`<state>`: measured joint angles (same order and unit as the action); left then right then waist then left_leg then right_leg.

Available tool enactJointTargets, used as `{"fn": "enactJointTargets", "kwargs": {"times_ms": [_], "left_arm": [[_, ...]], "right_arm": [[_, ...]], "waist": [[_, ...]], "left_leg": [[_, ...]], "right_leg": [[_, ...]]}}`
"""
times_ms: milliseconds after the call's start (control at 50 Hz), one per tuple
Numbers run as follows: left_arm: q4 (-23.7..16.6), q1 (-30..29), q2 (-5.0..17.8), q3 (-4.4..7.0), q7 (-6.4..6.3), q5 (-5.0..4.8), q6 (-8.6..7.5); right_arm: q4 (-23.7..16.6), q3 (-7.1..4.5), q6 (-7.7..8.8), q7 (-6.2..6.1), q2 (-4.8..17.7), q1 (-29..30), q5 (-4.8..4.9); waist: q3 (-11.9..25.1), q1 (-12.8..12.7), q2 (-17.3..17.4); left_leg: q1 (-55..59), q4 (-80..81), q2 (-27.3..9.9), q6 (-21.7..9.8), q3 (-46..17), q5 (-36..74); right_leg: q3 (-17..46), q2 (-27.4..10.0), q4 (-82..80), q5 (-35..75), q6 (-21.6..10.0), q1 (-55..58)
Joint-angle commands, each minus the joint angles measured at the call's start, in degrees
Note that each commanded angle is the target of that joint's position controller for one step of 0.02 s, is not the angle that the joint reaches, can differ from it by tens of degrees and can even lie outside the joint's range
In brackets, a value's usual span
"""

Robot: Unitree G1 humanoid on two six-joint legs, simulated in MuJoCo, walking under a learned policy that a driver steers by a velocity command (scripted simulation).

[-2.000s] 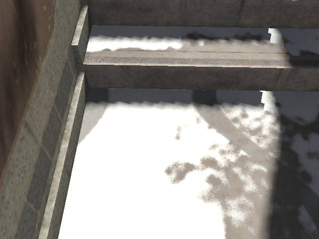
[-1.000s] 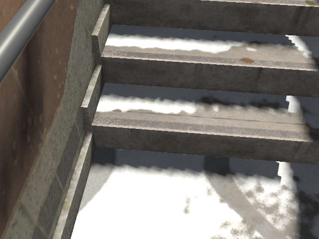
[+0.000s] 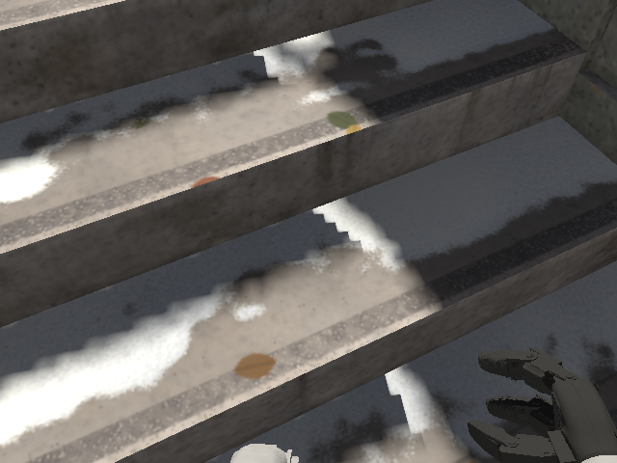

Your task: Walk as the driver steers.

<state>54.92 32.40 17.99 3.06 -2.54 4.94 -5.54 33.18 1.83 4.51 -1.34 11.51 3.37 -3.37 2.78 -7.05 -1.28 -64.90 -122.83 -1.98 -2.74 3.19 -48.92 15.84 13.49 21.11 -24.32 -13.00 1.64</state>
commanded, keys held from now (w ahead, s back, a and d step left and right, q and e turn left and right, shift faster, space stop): w+q+shift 0.06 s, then q+shift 0.94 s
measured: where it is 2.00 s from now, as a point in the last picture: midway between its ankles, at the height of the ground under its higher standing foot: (305, 321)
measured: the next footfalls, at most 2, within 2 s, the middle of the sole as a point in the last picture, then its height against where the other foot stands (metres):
left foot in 0.14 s outside the picture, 0.17 m higher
right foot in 0.52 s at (359, 284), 0.17 m higher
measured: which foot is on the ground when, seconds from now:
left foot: up 0.00-0.12, down 0.14-0.52, up 0.54-0.92, down 0.94-1.00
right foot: down 0.00-0.12, up 0.14-0.50, down 0.52-0.94, up 0.96-1.00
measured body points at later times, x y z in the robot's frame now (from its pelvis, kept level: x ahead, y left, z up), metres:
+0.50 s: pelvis +0.41 +0.06 +0.22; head +0.48 +0.07 +0.67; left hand +0.75 +0.22 +0.28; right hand +0.33 -0.23 +0.11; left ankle +0.30 +0.08 -0.52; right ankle +0.62 +0.01 -0.37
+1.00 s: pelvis +0.54 +0.14 +0.32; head +0.54 +0.17 +0.77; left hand +0.40 +0.41 +0.21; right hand +0.86 +0.13 +0.27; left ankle +0.50 +0.23 -0.38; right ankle +0.62 +0.00 -0.32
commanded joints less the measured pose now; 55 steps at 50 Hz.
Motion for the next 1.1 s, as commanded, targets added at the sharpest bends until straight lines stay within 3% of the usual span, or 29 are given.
{"fn": "enactJointTargets", "kwargs": {"times_ms": [20,60,80,100,120,140,160,180,220,260,340,380,420,460,500,520,540,560,600,640,700,740,820,900,940,960,980,1040,1100], "left_arm": [[8.71,24.90,4.92,1.11,-1.38,2.99,-0.20],[-1.69,-10.15,6.56,-0.13,-0.09,-3.59,0.89],[-5.20,-11.71,8.22,0.69,-0.15,-8.52,-1.79],[-4.27,-12.09,16.58,2.83,0.56,-10.63,-4.68],[-4.10,-21.12,21.46,4.91,1.07,-10.84,-5.72],[-4.63,-23.94,10.42,2.89,1.69,-5.48,-5.42],[-9.60,-10.33,6.83,1.54,3.03,-2.92,-5.12],[-9.81,-4.70,5.63,0.08,4.80,-2.95,-3.83],[-11.79,-13.38,0.22,-1.60,4.93,-0.20,-0.53],[-18.07,-25.17,-1.30,-2.42,3.21,0.91,1.65],[-27.59,-35.66,-5.76,-5.24,0.97,0.90,0.65],[-32.79,-46.44,-9.50,-6.61,1.06,0.85,0.64],[-38.62,-55.67,-12.90,-8.60,0.84,1.12,0.90],[-39.19,-49.81,-12.98,-9.57,0.91,-1.34,2.61],[-30.91,-22.79,-5.90,-5.15,-0.13,-5.05,4.47],[-26.69,-12.93,0.69,-1.70,-0.90,-5.52,4.51],[-25.96,-13.40,6.58,0.78,-1.35,-4.05,4.07],[-27.86,-21.41,0.61,-0.65,-1.57,-4.65,4.59],[-25.80,-32.87,-9.62,-2.45,-1.97,-4.40,3.14],[-22.20,-34.82,-12.11,-3.03,-2.05,-3.57,1.51],[-17.16,-33.33,-11.02,-2.12,-1.40,-2.50,1.23],[-16.23,-30.55,-6.51,-1.55,-1.84,-2.18,2.15],[-18.23,-29.70,2.72,1.36,-1.67,-0.87,2.45],[-17.26,-23.43,4.61,2.53,2.11,-3.41,4.70],[-17.04,-18.18,3.11,2.45,2.95,-3.46,7.19],[-25.01,-24.13,-0.03,1.56,2.60,-3.66,7.28],[-25.13,-24.18,0.33,1.36,1.92,-3.45,6.74],[-25.96,-28.51,-1.03,0.94,1.44,-3.01,5.25],[-25.17,-25.87,-0.55,0.79,1.57,-2.33,6.30]], "right_arm": [[-14.99,2.52,3.62,-0.38,-3.52,29.97,2.62],[-8.25,3.94,1.16,1.55,-1.35,8.34,0.93],[-4.22,2.04,-0.38,2.56,3.42,-3.79,0.44],[0.60,-0.57,-2.56,1.48,6.59,-18.71,3.05],[9.60,-3.08,-4.49,-0.47,11.32,-40.09,2.47],[16.48,-4.07,-5.02,-0.62,14.19,-41.66,3.95],[13.75,-5.23,-4.42,-2.02,18.66,-33.54,2.86],[12.18,-5.02,-3.88,-2.40,13.75,-21.79,3.84],[13.45,-3.44,-3.18,-2.55,3.62,-13.60,3.47],[17.17,-3.81,-2.32,-1.67,3.06,-18.91,3.42],[20.03,-4.12,0.01,-0.74,3.56,-26.45,3.24],[21.17,-5.09,0.47,-1.73,6.32,-34.39,0.64],[23.24,-5.87,-0.82,-2.32,7.80,-41.25,1.04],[18.88,-6.80,-3.37,-2.76,7.30,-36.75,1.41],[12.29,-9.43,-0.31,-1.37,14.60,-22.90,3.70],[10.70,-10.59,2.19,0.57,15.82,-20.55,4.66],[5.48,-9.50,2.25,0.69,10.14,-21.01,5.99],[4.20,-9.93,1.20,0.99,14.06,-22.11,2.32],[4.77,-9.16,-3.76,-0.47,7.10,-24.77,-0.31],[4.63,-8.20,-7.86,-0.90,4.41,-27.94,-1.18],[-0.23,-6.79,-8.97,-2.00,1.59,-22.66,0.38],[-3.87,-6.00,-9.15,-1.86,1.37,-20.08,1.43],[-5.93,-6.07,-9.38,0.38,3.95,-14.85,2.62],[-6.87,-7.86,-8.54,0.59,7.71,-14.13,3.58],[-4.23,-9.14,-5.67,1.30,11.59,-20.76,1.63],[-6.38,-11.00,-5.67,0.26,19.64,-21.32,1.23],[-7.94,-11.97,-5.84,-0.68,20.56,-21.74,1.69],[-8.45,-9.38,-6.79,-2.71,13.55,-11.17,0.77],[-7.58,-8.32,-6.51,-1.92,10.42,-10.39,1.66]], "waist": [[-7.44,-6.27,-2.53],[-0.58,14.31,16.32],[7.34,16.77,16.01],[15.41,25.37,5.66],[18.92,38.08,9.26],[17.39,31.49,21.34],[27.79,16.00,21.64],[26.83,8.67,10.06],[4.58,4.35,-4.56],[-2.24,7.10,-4.90],[-4.60,6.03,-6.09],[-2.85,11.36,-0.19],[-1.40,14.13,0.76],[4.34,10.12,2.15],[18.28,-4.83,7.06],[22.32,-10.14,-0.44],[35.30,-6.72,-20.78],[31.99,-2.40,-13.06],[7.54,7.68,3.59],[-4.44,13.44,6.09],[-5.97,16.29,0.73],[-2.78,15.70,-6.46],[4.33,11.91,-6.05],[2.53,9.70,-5.42],[-0.63,11.41,7.59],[1.91,11.14,22.01],[9.62,13.58,14.80],[1.34,8.64,10.09],[2.94,6.63,4.56]], "left_leg": [[-58.14,-8.73,2.59,-6.29,-7.98,-23.58],[10.30,32.48,5.60,-7.10,7.40,4.04],[54.39,41.18,10.17,-4.32,10.36,29.09],[76.70,44.73,12.06,-1.26,8.91,36.67],[88.06,60.18,10.02,-5.93,1.29,46.45],[79.40,80.36,4.10,-15.79,-20.91,70.94],[83.57,86.81,-8.02,-21.29,-53.97,125.36],[75.78,93.48,-10.09,-19.78,-60.03,101.02],[51.84,97.70,-3.75,-18.12,-52.94,66.22],[43.72,98.19,0.84,-17.56,-42.41,58.52],[33.54,98.82,9.71,-9.88,-19.72,84.32],[44.85,100.37,5.44,-10.77,-30.73,87.71],[54.95,103.26,3.58,-8.54,-34.29,87.24],[45.23,110.69,3.79,-5.70,-29.66,99.14],[31.97,91.22,6.01,-0.35,-28.22,128.45],[32.33,72.48,8.01,2.96,-26.52,84.41],[26.78,30.35,17.14,6.89,-16.86,13.54],[26.10,20.46,10.75,5.74,-11.29,20.87],[19.36,18.84,4.75,4.24,-9.55,25.74],[20.54,20.75,2.76,3.68,-8.60,26.82],[17.91,28.97,-0.72,2.77,-8.83,35.55],[18.46,38.50,-2.12,3.55,-7.61,35.87],[37.49,59.16,-3.35,0.72,1.88,31.86],[45.73,78.78,-0.25,-0.25,6.34,28.85],[58.03,93.92,-1.48,-1.72,-7.62,39.45],[65.82,97.91,-14.95,-10.75,-35.20,62.98],[64.41,102.21,-19.45,-16.74,-42.32,66.46],[51.14,99.33,-9.74,-14.26,-26.99,50.36],[49.30,95.29,-5.83,-12.55,-23.40,59.60]], "right_leg": [[3.89,-30.08,8.28,86.14,2.19,41.32],[-15.68,-18.34,-14.33,89.61,8.88,-11.09],[-10.49,-19.89,-8.46,109.72,5.76,-34.61],[-7.05,-23.01,6.55,127.95,6.27,-37.25],[-7.68,-17.90,39.09,115.11,12.03,-39.72],[-13.57,-1.09,82.55,4.27,17.52,-38.15],[-4.60,1.79,94.22,6.03,17.26,-40.32],[-5.02,-2.88,90.08,13.55,14.63,-38.35],[-7.27,-5.36,87.58,13.60,14.10,-43.86],[-9.26,-5.48,99.75,6.19,13.20,-54.12],[-19.25,-8.99,73.95,-3.63,12.63,-48.66],[-20.00,-8.49,82.60,-7.87,14.02,-62.72],[-16.61,-9.67,74.68,-8.51,11.93,-69.23],[-18.33,-7.96,51.08,-0.16,10.39,-37.14],[-12.44,-8.48,36.27,12.01,9.73,4.26],[-4.63,-16.42,20.65,27.22,6.29,11.85],[24.83,-42.83,12.23,47.17,-8.21,13.99],[26.22,-39.14,12.22,45.62,-11.01,3.27],[15.56,-35.46,9.75,9.71,-6.24,-17.88],[4.90,-31.14,6.75,-0.57,-0.38,-32.61],[-10.08,-29.38,7.33,2.90,3.90,-35.96],[-13.83,-30.41,4.86,10.46,1.99,-29.81],[-23.97,-33.80,3.26,20.31,5.23,-25.78],[-27.66,-33.32,11.69,9.42,9.18,-17.51],[-30.49,-28.33,34.60,-3.52,13.58,-29.88],[-27.33,-18.93,50.45,-15.22,19.94,-50.36],[-16.86,-18.85,63.19,-12.88,20.74,-48.04],[-13.64,-19.80,68.28,1.18,19.53,-46.44],[-15.04,-16.45,65.02,5.01,17.44,-42.97]]}}
Velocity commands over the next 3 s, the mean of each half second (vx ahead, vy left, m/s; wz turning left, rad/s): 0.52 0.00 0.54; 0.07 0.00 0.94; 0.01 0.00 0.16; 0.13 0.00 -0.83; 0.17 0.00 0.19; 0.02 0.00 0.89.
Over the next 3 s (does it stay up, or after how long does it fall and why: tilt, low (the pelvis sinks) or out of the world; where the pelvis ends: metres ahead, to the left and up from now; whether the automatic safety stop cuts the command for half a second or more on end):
stays up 0.88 0.15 0.50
